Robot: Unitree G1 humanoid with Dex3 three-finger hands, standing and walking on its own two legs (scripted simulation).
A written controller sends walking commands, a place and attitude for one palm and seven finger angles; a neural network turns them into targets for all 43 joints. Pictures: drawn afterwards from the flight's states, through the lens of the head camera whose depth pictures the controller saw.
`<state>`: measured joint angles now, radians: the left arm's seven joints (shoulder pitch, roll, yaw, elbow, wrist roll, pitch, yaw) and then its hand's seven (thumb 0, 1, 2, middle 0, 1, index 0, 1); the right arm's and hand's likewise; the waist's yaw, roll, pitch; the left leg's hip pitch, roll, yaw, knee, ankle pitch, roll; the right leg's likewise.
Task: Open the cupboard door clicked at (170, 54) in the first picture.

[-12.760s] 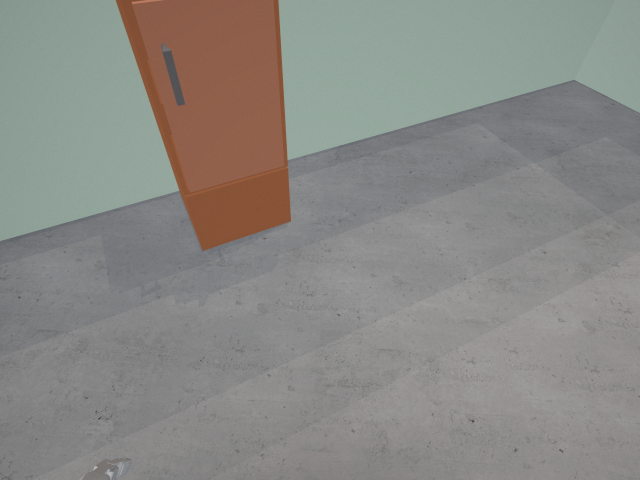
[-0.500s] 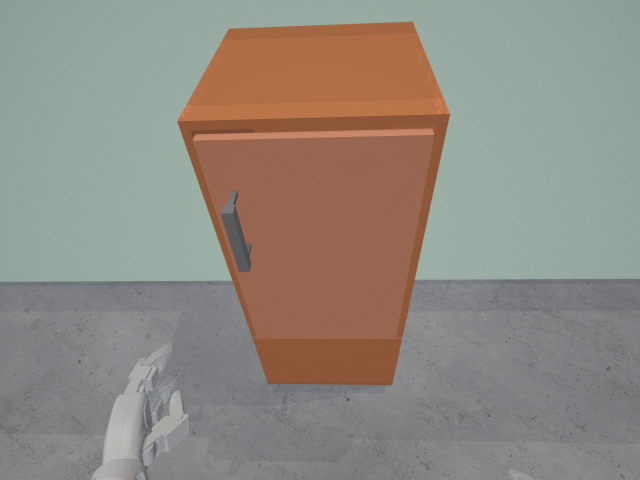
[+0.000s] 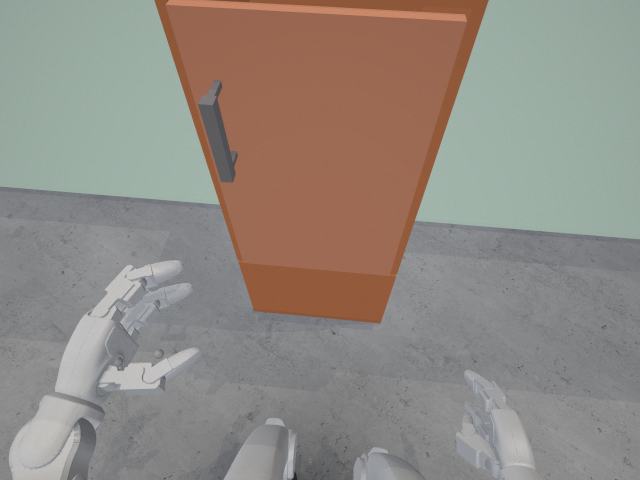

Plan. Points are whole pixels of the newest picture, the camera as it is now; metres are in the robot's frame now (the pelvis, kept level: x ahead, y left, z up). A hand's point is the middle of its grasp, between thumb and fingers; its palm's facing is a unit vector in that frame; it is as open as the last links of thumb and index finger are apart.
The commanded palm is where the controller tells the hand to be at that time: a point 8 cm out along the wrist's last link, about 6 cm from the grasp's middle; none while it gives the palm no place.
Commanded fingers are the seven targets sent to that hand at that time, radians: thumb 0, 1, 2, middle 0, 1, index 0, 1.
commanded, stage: raise the hand with hooked fingers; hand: left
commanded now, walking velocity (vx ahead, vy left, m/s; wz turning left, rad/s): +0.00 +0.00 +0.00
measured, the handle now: (222, 134) +0.57 +0.20 +0.08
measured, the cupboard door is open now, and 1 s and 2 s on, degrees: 0 0 0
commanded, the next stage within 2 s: move the hooked fingers beside the handle in 1.38 s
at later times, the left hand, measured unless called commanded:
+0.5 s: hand (96, 304) +0.28 +0.27 +0.08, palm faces +0.00 -1.00 -0.05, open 13.2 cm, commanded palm +0.26 +0.33 +0.08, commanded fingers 0.00 -0.50 0.30 -0.30 -1.20 -0.30 -1.20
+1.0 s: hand (29, 259) +0.32 +0.36 +0.10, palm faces -0.01 -1.00 -0.04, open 14.0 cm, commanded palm +0.29 +0.40 +0.10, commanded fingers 0.00 -0.50 0.30 -0.30 -1.20 -0.30 -1.20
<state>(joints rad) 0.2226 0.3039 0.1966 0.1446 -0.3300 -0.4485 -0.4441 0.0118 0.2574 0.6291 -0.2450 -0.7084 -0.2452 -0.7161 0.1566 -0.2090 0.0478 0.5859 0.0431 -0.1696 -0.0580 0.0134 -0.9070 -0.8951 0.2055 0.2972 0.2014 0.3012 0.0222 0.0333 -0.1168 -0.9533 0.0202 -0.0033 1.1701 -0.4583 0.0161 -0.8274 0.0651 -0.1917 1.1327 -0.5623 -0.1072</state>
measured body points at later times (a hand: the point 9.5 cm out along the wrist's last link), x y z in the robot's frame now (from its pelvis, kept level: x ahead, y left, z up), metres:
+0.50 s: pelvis +0.01 +0.04 +0.03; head +0.07 +0.06 +0.48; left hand +0.27 +0.33 +0.09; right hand +0.17 -0.22 -0.04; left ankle +0.06 +0.11 -0.65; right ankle +0.01 -0.04 -0.64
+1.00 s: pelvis +0.02 +0.09 +0.04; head +0.07 +0.11 +0.49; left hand +0.31 +0.41 +0.10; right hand +0.16 -0.17 -0.03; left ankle +0.06 +0.11 -0.64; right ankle +0.01 -0.04 -0.64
